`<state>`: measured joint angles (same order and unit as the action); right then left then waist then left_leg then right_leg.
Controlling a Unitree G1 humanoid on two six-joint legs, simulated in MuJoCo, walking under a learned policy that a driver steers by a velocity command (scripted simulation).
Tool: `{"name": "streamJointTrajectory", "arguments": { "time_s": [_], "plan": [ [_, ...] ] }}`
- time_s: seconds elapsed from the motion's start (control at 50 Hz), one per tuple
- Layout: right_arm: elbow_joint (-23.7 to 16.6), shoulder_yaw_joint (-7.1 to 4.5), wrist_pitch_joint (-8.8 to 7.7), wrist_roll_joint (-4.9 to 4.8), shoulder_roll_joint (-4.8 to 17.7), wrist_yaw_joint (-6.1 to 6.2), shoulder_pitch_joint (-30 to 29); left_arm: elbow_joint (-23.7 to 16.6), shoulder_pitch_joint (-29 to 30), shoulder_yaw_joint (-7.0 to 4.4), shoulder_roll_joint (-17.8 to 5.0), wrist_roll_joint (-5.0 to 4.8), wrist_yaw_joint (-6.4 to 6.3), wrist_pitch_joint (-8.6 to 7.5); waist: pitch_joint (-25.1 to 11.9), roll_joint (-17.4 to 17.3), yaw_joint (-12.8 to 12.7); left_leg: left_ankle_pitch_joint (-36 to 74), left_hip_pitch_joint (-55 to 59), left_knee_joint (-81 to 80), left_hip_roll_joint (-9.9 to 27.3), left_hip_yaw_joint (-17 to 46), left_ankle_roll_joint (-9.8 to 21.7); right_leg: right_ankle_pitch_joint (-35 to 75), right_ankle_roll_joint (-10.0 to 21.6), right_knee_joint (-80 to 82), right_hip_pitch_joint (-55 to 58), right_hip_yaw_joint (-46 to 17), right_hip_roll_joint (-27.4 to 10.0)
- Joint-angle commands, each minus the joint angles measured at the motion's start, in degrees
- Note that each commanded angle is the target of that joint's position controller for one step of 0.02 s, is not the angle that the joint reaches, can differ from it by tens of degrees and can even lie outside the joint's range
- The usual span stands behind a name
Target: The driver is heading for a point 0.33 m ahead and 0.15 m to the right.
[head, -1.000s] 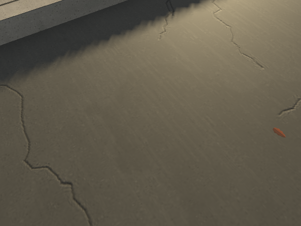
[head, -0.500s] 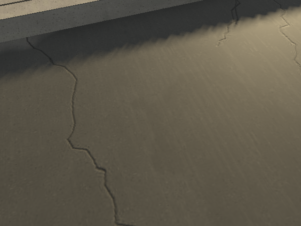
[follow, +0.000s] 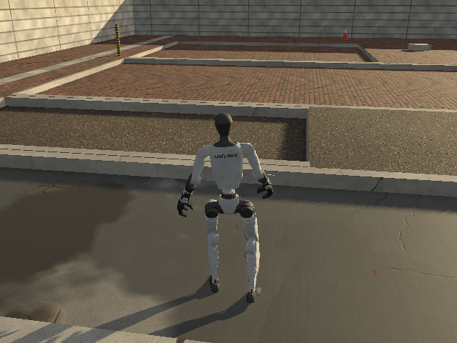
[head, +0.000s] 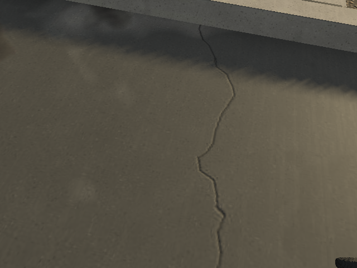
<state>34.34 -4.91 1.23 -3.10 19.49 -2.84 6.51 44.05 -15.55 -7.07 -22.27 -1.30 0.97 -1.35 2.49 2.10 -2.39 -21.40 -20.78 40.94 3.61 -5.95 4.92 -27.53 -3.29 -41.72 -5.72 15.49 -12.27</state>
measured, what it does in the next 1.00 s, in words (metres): walks ahead: right foot, then left foot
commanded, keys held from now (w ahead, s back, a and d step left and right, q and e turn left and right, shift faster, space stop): w+q+shift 0.02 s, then w+e+shift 0.26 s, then shift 0.72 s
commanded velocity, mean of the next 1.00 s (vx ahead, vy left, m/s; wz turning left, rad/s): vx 0.45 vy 0.00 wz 0.00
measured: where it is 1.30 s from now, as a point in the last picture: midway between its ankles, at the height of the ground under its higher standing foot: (142, 232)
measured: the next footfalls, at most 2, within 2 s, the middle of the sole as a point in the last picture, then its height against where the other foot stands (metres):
right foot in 0.40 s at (175, 236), level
left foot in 0.82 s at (115, 208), level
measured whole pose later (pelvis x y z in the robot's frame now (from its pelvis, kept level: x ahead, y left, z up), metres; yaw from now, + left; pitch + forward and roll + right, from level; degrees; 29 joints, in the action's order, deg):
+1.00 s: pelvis +0.56 +0.15 +0.01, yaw -3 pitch +1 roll -1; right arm 43.5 -0.2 -1.6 1.3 12.4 0.7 10.5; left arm 50.3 -9.6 0.1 -14.4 1.0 -0.2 0.6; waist 0.1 1.0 -1.1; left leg -11.8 -20.7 31.8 -0.3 1.7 0.2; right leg -19.4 -0.9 -31.0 -12.3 -1.4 0.4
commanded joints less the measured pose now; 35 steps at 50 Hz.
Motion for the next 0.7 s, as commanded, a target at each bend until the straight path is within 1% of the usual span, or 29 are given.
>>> {"name": "streamJointTrajectory", "arguments": {
  "time_s": [0.02, 0.04, 0.06, 0.08, 0.1, 0.12, 0.14, 0.18, 0.22, 0.24, 0.28, 0.3, 0.32, 0.34, 0.36, 0.38, 0.4, 0.42, 0.44, 0.46, 0.48, 0.5, 0.52, 0.54, 0.56, 0.6, 0.62, 0.66, 0.7],
  "plan": [
    [1.8, -3.98, -4.31, 0.87, 14.4, -0.32, 22.5, -15.7, 20.4, 2.09, -2.3, -0.65, -0.15, -5.74, -6.0, -14.8, 13.2, -18.5, 40.1, -29.6, 15.0, 52.8, 19.2, -5.6, 2.2, -40.9, -57.2, -18.1, 12.2],
    [2.1, -2.36, -5.41, 1.20, 10.0, -0.19, 20.7, -15.2, 18.9, 1.92, -4.1, -2.39, 0.62, -6.96, -4.0, -11.1, 10.6, -14.6, 38.4, -30.7, 17.4, 47.0, 17.8, 0.2, 3.9, -37.5, -57.6, -18.1, 9.2],
    [2.6, -1.44, -5.59, 1.29, 7.6, 0.12, 19.8, -12.6, 14.6, 2.14, -4.1, -1.56, 1.00, -7.36, -2.8, -8.2, 8.3, -13.4, 34.7, -29.8, 15.4, 40.2, 15.7, 4.4, 4.8, -33.1, -54.2, -17.9, 6.6],
    [2.2, -0.57, -5.34, 1.71, 5.9, 0.56, 15.5, -10.4, 11.7, 2.05, -4.1, -0.11, 1.26, -7.08, 0.1, -7.4, 5.5, -6.8, 29.3, -28.3, 12.8, 32.1, 13.0, 10.1, 4.4, -28.1, -50.4, -17.6, 4.2],
    [1.4, 0.34, -5.36, 2.80, 4.2, 1.14, 12.1, -8.5, 9.1, 1.97, -3.9, 0.39, 1.79, -6.39, 1.6, -8.3, 3.5, 0.1, 24.6, -28.3, 9.6, 25.4, 10.4, 15.7, 4.2, -25.8, -46.3, -17.3, 2.8],
    [1.1, 0.53, -5.69, 3.39, 4.4, 1.66, 11.1, -7.5, 8.1, 2.24, -3.4, 0.27, 2.42, -5.69, 1.7, -9.5, 3.0, 9.6, 21.3, -28.9, 8.5, 21.3, 9.1, 19.9, 3.6, -24.3, -43.4, -16.2, 2.6],
    [1.5, 0.58, -6.12, 3.52, 4.8, 2.14, 11.3, -7.1, 8.5, 2.65, -2.5, 0.23, 2.77, -5.04, 1.9, -7.6, 3.1, 17.0, 19.7, -30.0, 7.4, 17.0, 7.9, 23.7, 3.0, -22.4, -42.1, -15.1, 3.0],
    [2.9, 0.93, -6.78, 3.57, 4.6, 2.97, 13.2, -7.8, 12.6, 3.81, -0.1, -0.19, 2.89, -4.30, 4.0, -5.3, 4.2, 23.0, 16.4, -33.0, 4.9, 9.8, 5.4, 30.8, 2.6, -15.7, -40.5, -13.4, 5.0],
    [4.5, 1.63, -7.32, 4.02, 3.3, 3.81, 15.8, -9.2, 17.9, 4.84, 2.0, -1.16, 3.36, -4.50, 6.9, -4.3, 6.3, 25.6, 13.1, -36.8, 3.4, 3.4, 2.0, 37.3, 3.2, -6.0, -36.8, -11.6, 8.3],
    [5.6, 1.75, -7.59, 4.01, 3.3, 4.10, 17.5, -9.8, 20.1, 5.13, 2.8, -1.56, 3.79, -4.76, 7.9, -4.5, 7.1, 26.8, 12.4, -39.0, 3.4, 1.5, 0.7, 40.0, 3.8, -0.9, -34.1, -10.8, 10.1],
    [7.8, 1.79, -7.93, 3.74, 4.2, 4.64, 20.4, -10.7, 22.7, 5.09, 2.9, -1.78, 4.86, -5.49, 7.9, -5.6, 7.5, 34.2, 16.7, -39.9, 4.2, -0.9, -2.1, 43.5, 5.6, 6.4, -31.6, -9.3, 12.8],
    [8.7, 1.81, -7.61, 3.66, 4.8, 5.12, 20.9, -11.1, 23.0, 4.82, 2.6, -1.22, 5.30, -5.86, 7.3, -6.1, 6.9, 46.1, 19.9, -37.0, 4.3, -1.5, -3.2, 43.3, 6.4, 9.3, -30.1, -7.9, 15.2],
    [9.5, 1.56, -7.06, 3.60, 6.1, 5.79, 21.9, -11.5, 22.4, 4.55, 2.4, -0.47, 5.54, -6.10, 4.9, -7.5, 5.9, 59.4, 23.3, -32.9, 5.2, -1.2, -4.3, 42.6, 7.3, 10.9, -27.4, -6.4, 17.7],
    [10.0, 1.19, -6.30, 3.72, 7.5, 6.64, 22.2, -11.2, 20.0, 4.14, 1.9, -0.08, 5.53, -5.98, 2.0, -9.4, 4.1, 72.2, 26.7, -27.6, 6.0, -1.2, -5.4, 41.0, 8.1, 11.1, -24.1, -5.0, 20.2],
    [10.5, 0.75, -5.53, 4.15, 8.7, 7.54, 22.3, -9.9, 14.7, 3.57, 0.7, -0.06, 5.27, -5.54, -1.5, -11.3, 1.1, 82.5, 28.4, -20.5, 6.8, -0.6, -6.2, 39.4, 8.7, 10.4, -18.3, -4.8, 21.9],
    [10.5, 0.53, -4.91, 5.18, 9.1, 7.94, 21.0, -7.1, 5.4, 2.54, -1.7, -0.50, 4.63, -4.78, -6.1, -12.0, -3.6, 87.2, 28.1, -10.0, 6.9, 0.2, -6.9, 39.1, 9.4, 9.1, -9.4, -6.5, 22.2],
    [9.2, 0.13, -4.55, 5.57, 10.1, 7.72, 15.2, -3.8, -6.4, 1.74, -3.4, -0.59, 3.37, -3.92, -9.3, -12.0, -10.6, 86.8, 23.4, 4.3, 6.2, -0.1, -7.6, 44.1, 11.2, 13.3, 1.8, -11.1, 18.6],
    [6.9, 1.22, -4.60, 6.29, 5.3, 6.89, 11.7, -0.3, -15.0, 2.52, -4.1, 0.47, 1.70, -2.83, -13.6, -0.1, -12.3, 33.5, 11.5, 29.4, -1.0, 1.0, -8.1, 52.2, 12.5, 13.0, 16.9, -21.6, 9.3],
    [7.9, 3.71, -5.15, 3.78, -3.6, 5.21, 29.4, -0.6, -12.9, 2.63, -6.7, 4.17, 1.83, -4.54, -29.2, 17.1, -1.3, -19.5, -12.4, 56.6, -10.3, 16.5, -10.9, 70.2, 26.9, 1.6, 43.0, -49.9, -8.8],
    [9.9, 2.54, -6.55, 0.52, 4.7, 3.54, 25.8, -2.7, -9.6, 1.88, -3.5, 4.14, 1.31, -3.58, -37.0, 1.5, -6.7, -12.8, -11.4, 56.5, -9.8, 24.8, -7.9, 53.0, 28.4, 11.7, 38.2, -52.8, -8.3],
    [6.6, 1.82, -6.91, -0.35, 7.2, 2.99, 17.8, -4.4, -2.8, 2.28, -3.1, 2.70, 0.93, -3.31, -24.9, -2.0, -4.0, -9.5, -11.1, 49.4, -5.8, 20.2, -6.2, 40.6, 26.0, 17.8, 24.9, -46.3, -5.8],
    [5.2, 2.15, -7.05, 0.88, 5.6, 3.29, 13.6, -4.6, 3.7, 2.97, -1.2, 1.23, 0.93, -3.35, -13.1, -9.2, 0.2, -6.7, -11.5, 43.1, -3.2, 15.5, -5.4, 34.1, 23.7, 23.0, 9.8, -42.7, -3.3],
    [5.8, 2.02, -6.28, 1.65, 5.2, 3.64, 12.6, -4.9, 6.5, 3.68, 0.4, 1.44, 0.81, -3.64, -6.9, -9.5, 2.1, -5.4, -9.8, 40.1, -1.8, 13.7, -5.7, 38.2, 23.4, 25.0, -0.9, -38.9, -2.2],
    [6.2, 2.09, -5.25, 2.29, 4.7, 3.76, 14.3, -4.6, 6.9, 3.80, 0.5, 2.50, 0.92, -3.89, -4.4, -7.7, 3.7, -4.2, -4.7, 37.6, -0.4, 13.1, -6.2, 43.8, 23.1, 26.8, -9.8, -34.8, -0.4],
    [6.5, 2.28, -4.58, 2.71, 3.7, 4.24, 15.6, -3.9, 6.8, 3.93, 0.8, 2.62, 1.22, -4.26, -3.5, -5.7, 4.5, -4.2, -2.0, 34.3, 0.4, 12.6, -7.1, 49.9, 23.3, 27.6, -14.7, -31.1, 1.0],
    [6.2, 3.22, -4.14, 3.33, 0.7, 5.16, 16.4, -2.2, 7.1, 4.23, 1.1, 2.42, 1.28, -5.07, -4.5, -3.3, 5.7, -3.6, 0.1, 24.3, 1.5, 11.5, -8.7, 61.1, 23.0, 27.4, -18.4, -25.0, 2.2],
    [5.9, 3.56, -4.00, 3.68, -0.1, 5.48, 15.9, -1.7, 7.5, 4.14, 0.5, 2.49, 1.14, -5.07, -6.1, -2.2, 5.8, -1.1, 0.4, 18.9, 1.8, 10.9, -9.3, 64.1, 22.2, 26.8, -17.5, -22.9, 2.9],
    [6.1, 3.84, -3.77, 3.75, -0.5, 5.59, 14.1, -1.3, 7.9, 3.83, -0.3, 2.28, 0.78, -4.20, -9.7, -0.7, 4.7, 8.5, 2.0, 9.9, 1.8, 10.0, -9.7, 62.1, 19.9, 25.4, -14.2, -19.3, 4.8],
    [6.0, 3.51, -3.55, 3.26, 0.5, 5.40, 10.9, -0.2, 6.6, 3.86, -0.5, 1.96, 0.52, -3.00, -10.7, 0.4, 2.9, 16.0, 2.7, 4.3, 0.8, 9.5, -9.9, 53.7, 18.2, 24.9, -11.8, -18.3, 5.3]
  ]
}}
